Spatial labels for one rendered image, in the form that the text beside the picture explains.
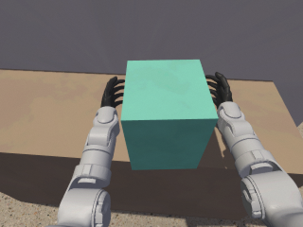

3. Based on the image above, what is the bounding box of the right robot hand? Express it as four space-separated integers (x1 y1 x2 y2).
205 72 233 110

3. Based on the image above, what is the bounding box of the robot left forearm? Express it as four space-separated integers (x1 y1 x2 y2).
57 106 120 224

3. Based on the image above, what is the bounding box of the robot right forearm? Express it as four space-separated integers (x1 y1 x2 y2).
216 101 303 207

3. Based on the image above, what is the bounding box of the pedestal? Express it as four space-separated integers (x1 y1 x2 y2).
0 68 303 220

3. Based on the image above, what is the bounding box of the left robot hand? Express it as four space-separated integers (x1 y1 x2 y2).
100 76 125 108

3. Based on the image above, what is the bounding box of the robot left upper arm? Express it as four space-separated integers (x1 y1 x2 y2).
45 188 111 227

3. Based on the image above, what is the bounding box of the robot right upper arm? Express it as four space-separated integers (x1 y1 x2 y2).
241 170 303 227

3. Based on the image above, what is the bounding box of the carton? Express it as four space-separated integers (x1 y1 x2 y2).
120 60 219 170

